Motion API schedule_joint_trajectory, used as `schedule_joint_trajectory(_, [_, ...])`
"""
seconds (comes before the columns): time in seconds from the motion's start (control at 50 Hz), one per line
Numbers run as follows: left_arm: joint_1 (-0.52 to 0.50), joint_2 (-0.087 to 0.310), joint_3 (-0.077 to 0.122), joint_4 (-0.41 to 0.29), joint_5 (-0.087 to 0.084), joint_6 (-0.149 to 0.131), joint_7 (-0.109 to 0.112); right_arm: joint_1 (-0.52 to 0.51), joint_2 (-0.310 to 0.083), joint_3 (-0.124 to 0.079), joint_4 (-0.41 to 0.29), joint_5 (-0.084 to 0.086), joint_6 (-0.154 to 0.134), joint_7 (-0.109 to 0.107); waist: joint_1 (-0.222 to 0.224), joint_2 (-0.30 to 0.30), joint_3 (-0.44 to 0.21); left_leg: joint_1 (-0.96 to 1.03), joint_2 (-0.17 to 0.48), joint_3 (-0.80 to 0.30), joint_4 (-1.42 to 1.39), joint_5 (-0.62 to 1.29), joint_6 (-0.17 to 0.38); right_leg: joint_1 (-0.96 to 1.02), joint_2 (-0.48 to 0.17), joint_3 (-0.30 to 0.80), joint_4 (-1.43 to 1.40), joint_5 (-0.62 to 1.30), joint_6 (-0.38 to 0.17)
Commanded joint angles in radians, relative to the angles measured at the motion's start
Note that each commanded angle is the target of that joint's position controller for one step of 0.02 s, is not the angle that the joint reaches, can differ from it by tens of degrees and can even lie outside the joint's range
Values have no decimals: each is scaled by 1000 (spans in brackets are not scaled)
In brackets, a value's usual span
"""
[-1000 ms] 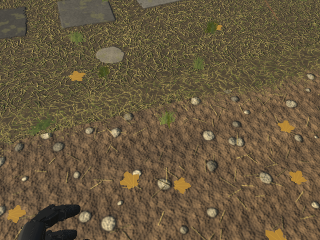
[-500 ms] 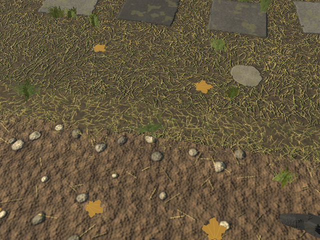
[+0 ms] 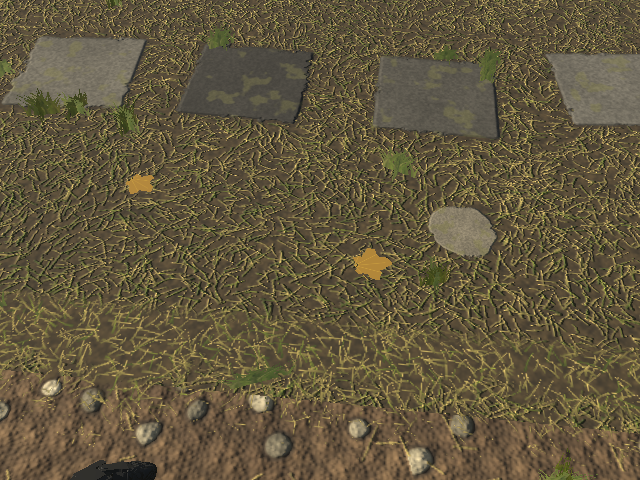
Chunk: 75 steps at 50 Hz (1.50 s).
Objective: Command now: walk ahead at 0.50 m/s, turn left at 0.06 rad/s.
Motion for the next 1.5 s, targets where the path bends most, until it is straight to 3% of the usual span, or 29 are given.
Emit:
schedule_joint_trajectory(0.02, [103,157,59,-36,5,-21,4,-17,-164,-40,-38,1,5,-11,119,119,-69,-3,240,-94,193,809,114,217,53,-49,-48,-52,-65])
schedule_joint_trajectory(0.04, [271,215,77,-3,14,-20,13,-16,-124,-21,-54,-13,4,-14,186,73,-212,-149,188,-50,436,696,77,508,-50,50,9,20,-122])
schedule_joint_trajectory(0.06, [373,312,102,15,24,-14,16,118,-30,8,-74,-13,-16,-8,157,-165,-373,-561,26,4,844,241,-8,918,-303,496,-26,-142,-288])
schedule_joint_trajectory(0.08, [411,233,81,27,4,-10,13,76,-62,6,-63,-7,-34,-3,191,-213,-417,-722,-13,-117,972,-196,-11,969,-339,743,-185,-308,-307])
schedule_joint_trajectory(0.1, [343,191,65,21,-3,-7,17,-18,-135,-14,-89,18,-43,4,190,-133,-252,-817,52,-122,1031,-147,-1,854,-312,617,-210,-405,-254])
schedule_joint_trajectory(0.16, [180,122,38,-2,20,-4,18,-106,-118,-17,-110,-4,-35,0,100,-43,-39,-721,171,-70,869,57,-1,465,-206,351,-296,-229,-206])
schedule_joint_trajectory(0.24, [166,141,45,19,13,-22,21,-78,-68,-9,-95,-11,-7,-7,59,-49,-12,-672,191,-48,756,157,-38,356,-171,211,-377,-58,-228])
schedule_joint_trajectory(0.46, [313,193,61,112,-11,20,44,-391,-36,7,-180,1,-40,33,161,-29,63,-678,133,-3,244,419,-26,546,-188,92,-334,22,-172])
schedule_joint_trajectory(0.52, [294,212,70,122,-15,35,52,-342,-68,-5,-176,-2,-46,42,113,-50,32,-587,104,15,201,310,17,613,-213,99,-242,184,-144])
schedule_joint_trajectory(0.56, [273,183,58,117,-9,43,57,-102,-140,-43,-106,-11,-46,29,-9,-25,-128,-222,74,46,179,332,71,535,-130,26,51,383,-94])
schedule_joint_trajectory(0.58, [289,121,31,91,22,40,59,74,-219,-63,-80,-20,-40,17,-61,119,-289,81,277,-187,215,377,137,326,-60,-26,385,74,-53])
schedule_joint_trajectory(0.6, [417,23,4,84,5,17,49,82,-264,-69,-67,-22,-38,24,16,378,-382,352,455,-651,80,134,287,-58,115,33,678,-570,-5])
schedule_joint_trajectory(0.62, [339,140,29,98,-20,1,42,70,-161,-45,-80,-12,-38,23,-38,235,-319,308,436,-651,21,-7,248,-170,61,144,774,-582,-15])
schedule_joint_trajectory(0.64, [245,177,42,69,-39,-7,38,9,-129,-33,-84,-12,-40,18,-33,179,-183,183,411,-497,2,24,206,-217,18,127,773,-486,-26])
schedule_joint_trajectory(0.66, [203,163,40,62,-33,-7,42,-55,-112,-26,-89,-18,-41,17,-1,102,-116,52,376,-393,-25,113,185,-181,-29,106,731,-396,-21])
schedule_joint_trajectory(0.72, [240,123,47,79,-23,27,45,-138,-60,-16,-80,-31,-60,18,71,137,-43,-147,311,-202,-122,264,166,-58,-83,114,639,-272,2])
schedule_joint_trajectory(0.82, [177,84,47,56,-15,52,49,-125,-90,-30,-32,-37,-72,3,75,90,19,-157,301,-10,-177,444,163,-150,-77,135,497,-95,34])
schedule_joint_trajectory(1.0, [-68,44,28,-58,-10,41,-4,-40,-140,-46,33,-11,-28,-18,-9,69,94,50,332,176,-131,574,116,-173,-42,-14,122,17,-15])
schedule_joint_trajectory(1.06, [-31,79,47,-82,-11,46,-18,-69,-175,-57,28,-1,-3,-29,44,114,39,111,343,215,22,977,85,-57,29,-91,108,-132,-67])
schedule_joint_trajectory(1.1, [168,147,86,-44,-15,51,-11,-100,-195,-61,19,4,13,-38,164,127,-75,59,313,243,309,1157,51,218,106,-124,70,-164,-122])
schedule_joint_trajectory(1.12, [337,216,121,-3,-14,58,6,-107,-180,-53,8,0,9,-42,248,73,-161,-129,270,249,573,962,10,512,86,-31,12,-117,-168])
schedule_joint_trajectory(1.14, [362,324,142,6,-20,61,24,-29,-37,-10,-41,-41,-13,-28,158,-189,-228,-578,98,218,937,76,-55,860,-168,454,-20,-173,-319])
schedule_joint_trajectory(1.16, [370,298,126,-30,-12,44,19,-61,-53,1,-62,-18,-59,-12,174,-153,-391,-762,-9,-32,1123,-235,-59,995,-296,867,-189,-294,-440])
schedule_joint_trajectory(1.18, [346,226,106,-25,-4,33,16,-170,-117,-17,-90,22,-87,2,207,-73,-284,-857,59,-94,1120,-149,-35,939,-264,727,-219,-261,-374])
schedule_joint_trajectory(1.2, [294,191,96,-28,-9,26,17,-202,-113,-12,-100,24,-101,4,173,-20,-175,-847,104,-82,1033,-59,-16,794,-218,580,-218,-193,-332])
schedule_joint_trajectory(1.24, [176,130,75,-57,-2,24,21,-196,-126,-25,-83,-19,-94,-8,91,28,-75,-715,162,-76,876,31,-28,539,-142,414,-246,-5,-283])
schedule_joint_trajectory(1.3, [163,147,78,-71,-1,21,35,-171,-97,-24,-88,-31,-58,-7,53,8,-51,-638,166,-53,760,82,-72,391,-109,340,-289,118,-289])
schedule_joint_trajectory(1.4, [227,182,89,-53,-10,33,62,-348,-43,-1,-139,-30,-51,-4,115,-34,-6,-580,103,-28,389,388,-110,291,-23,240,-281,29,-217])
schedule_joint_trajectory(1.5, [295,178,91,-25,-15,59,72,-428,-83,-14,-174,-21,-68,14,142,-65,-10,-508,35,-50,197,433,-86,374,-38,332,-146,56,-165])
Velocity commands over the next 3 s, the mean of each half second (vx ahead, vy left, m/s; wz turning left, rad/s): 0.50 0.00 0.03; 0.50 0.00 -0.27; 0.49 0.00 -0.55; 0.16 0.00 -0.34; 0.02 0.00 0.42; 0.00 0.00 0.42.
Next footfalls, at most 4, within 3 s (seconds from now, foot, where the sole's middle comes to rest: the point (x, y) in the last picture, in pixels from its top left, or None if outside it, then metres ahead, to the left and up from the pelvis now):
0.04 right None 0.20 -0.12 -0.77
0.56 left None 0.49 0.12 -0.77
1.12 right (368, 351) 0.76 -0.14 -0.77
1.58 left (327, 249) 1.06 -0.07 -0.77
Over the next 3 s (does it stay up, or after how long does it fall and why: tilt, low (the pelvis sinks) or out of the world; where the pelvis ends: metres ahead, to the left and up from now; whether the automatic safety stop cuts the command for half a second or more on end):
stays up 0.95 -0.13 0.00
